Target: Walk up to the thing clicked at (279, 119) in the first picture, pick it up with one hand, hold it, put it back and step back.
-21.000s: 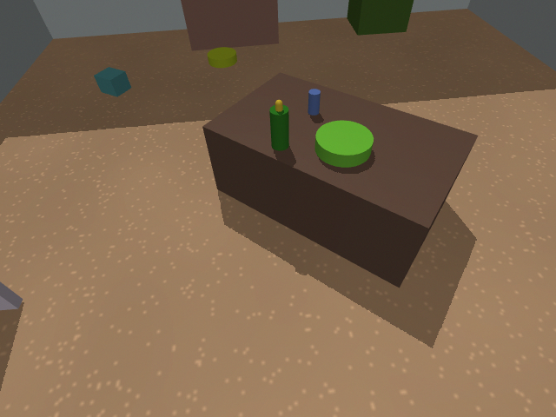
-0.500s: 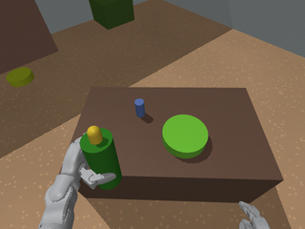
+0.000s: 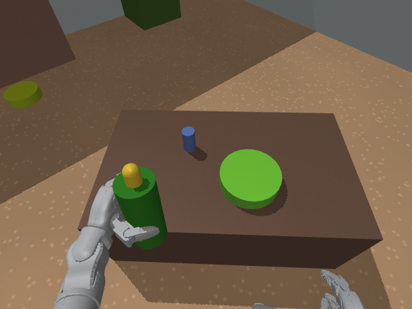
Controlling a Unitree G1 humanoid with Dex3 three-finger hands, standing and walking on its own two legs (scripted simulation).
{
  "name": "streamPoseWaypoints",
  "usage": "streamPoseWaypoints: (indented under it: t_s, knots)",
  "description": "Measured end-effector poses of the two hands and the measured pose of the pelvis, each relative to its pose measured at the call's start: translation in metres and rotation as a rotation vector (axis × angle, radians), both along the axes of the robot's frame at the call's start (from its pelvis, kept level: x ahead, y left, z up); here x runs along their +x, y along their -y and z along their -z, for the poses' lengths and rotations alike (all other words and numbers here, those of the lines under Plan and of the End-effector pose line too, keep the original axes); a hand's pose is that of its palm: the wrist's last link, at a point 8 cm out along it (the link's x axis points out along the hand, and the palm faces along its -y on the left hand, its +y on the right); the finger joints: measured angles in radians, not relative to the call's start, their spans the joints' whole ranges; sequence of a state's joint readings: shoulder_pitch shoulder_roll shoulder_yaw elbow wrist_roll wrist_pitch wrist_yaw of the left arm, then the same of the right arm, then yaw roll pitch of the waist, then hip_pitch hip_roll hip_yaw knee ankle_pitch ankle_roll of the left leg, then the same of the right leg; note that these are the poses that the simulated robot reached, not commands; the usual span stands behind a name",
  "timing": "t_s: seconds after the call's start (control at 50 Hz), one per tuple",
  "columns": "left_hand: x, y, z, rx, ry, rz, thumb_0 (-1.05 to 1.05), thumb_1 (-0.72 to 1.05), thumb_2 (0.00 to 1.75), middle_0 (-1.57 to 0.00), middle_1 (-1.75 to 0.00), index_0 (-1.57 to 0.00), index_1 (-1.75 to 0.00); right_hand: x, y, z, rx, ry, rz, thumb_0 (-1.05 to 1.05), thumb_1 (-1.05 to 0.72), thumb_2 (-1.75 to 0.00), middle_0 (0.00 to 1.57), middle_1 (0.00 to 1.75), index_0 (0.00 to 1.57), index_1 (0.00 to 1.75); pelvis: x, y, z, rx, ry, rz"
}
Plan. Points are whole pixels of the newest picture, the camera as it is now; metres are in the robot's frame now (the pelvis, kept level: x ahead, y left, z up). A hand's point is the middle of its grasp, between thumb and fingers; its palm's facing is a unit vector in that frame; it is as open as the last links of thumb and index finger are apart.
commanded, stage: crouch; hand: left
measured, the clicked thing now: (141, 204) +0.31 +0.14 +0.04
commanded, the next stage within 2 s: lower in 0.90 s
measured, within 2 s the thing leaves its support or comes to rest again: neither
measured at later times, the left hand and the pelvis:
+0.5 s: hand (165, 203) +0.39 +0.13 -0.13, palm faces -0.19 -0.98 -0.03, open 10.7 cm; pelvis -0.04 +0.00 -0.12, yaw -1 degrees
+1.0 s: hand (174, 203) +0.42 +0.12 -0.19, palm faces -0.20 -0.98 -0.03, open 10.7 cm; pelvis -0.05 +0.00 -0.18, yaw -1 degrees
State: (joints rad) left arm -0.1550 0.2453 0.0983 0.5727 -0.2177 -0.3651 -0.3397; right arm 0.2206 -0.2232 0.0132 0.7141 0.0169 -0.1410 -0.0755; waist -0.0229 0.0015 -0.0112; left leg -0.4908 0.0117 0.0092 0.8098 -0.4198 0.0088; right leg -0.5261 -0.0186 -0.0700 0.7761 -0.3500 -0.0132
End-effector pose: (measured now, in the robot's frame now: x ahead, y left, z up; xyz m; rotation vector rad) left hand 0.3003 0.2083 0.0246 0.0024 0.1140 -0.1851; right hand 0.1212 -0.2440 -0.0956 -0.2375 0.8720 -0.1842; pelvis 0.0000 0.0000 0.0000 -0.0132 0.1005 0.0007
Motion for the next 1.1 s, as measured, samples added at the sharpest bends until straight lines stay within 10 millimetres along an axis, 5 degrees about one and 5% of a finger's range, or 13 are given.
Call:
streamPoseWaypoints:
  t_s: [0.16,0.42,0.66,1.1]
  knots:
    - [0.027,0.007,0.054,-0.012,-0.014,0.013,0.02,-0.54,1.00,-0.79,-1.12,-0.76,-1.09,-0.023,0.010,0.030,-0.030,-0.075,-0.018,0.01,-0.89,-0.89,0.20,0.30,0.21,0.30,-0.015,0.000,0.030,-0.002,-0.121,0.000]
    - [0.071,0.019,0.135,0.034,0.011,0.023,0.02,-0.57,1.05,-0.78,-1.15,-0.75,-1.12,-0.094,0.014,0.119,-0.024,-0.293,0.020,0.01,-0.91,-0.90,0.20,0.30,0.20,0.30,-0.031,-0.004,0.105,-0.013,-0.317,0.003]
    - [0.098,0.027,0.168,0.035,0.005,-0.002,0.01,-0.58,1.07,-0.77,-1.16,-0.75,-1.13,-0.128,0.009,0.156,0.010,-0.368,0.059,0.01,-0.92,-0.90,0.20,0.30,0.21,0.30,-0.047,-0.004,0.140,-0.017,-0.382,0.009]
    - [0.118,0.039,0.218,0.041,-0.005,0.009,0.01,-0.58,1.07,-0.78,-1.16,-0.75,-1.12,-0.134,0.016,0.197,-0.006,-0.408,0.056,0.01,-0.93,-0.91,0.20,0.30,0.20,0.30,-0.054,-0.002,0.182,-0.020,-0.457,0.008]
